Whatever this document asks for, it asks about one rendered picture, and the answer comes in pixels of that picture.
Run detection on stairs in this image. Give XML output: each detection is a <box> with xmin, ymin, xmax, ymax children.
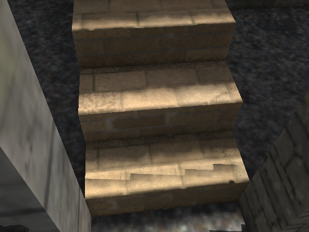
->
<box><xmin>71</xmin><ymin>0</ymin><xmax>250</xmax><ymax>218</ymax></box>

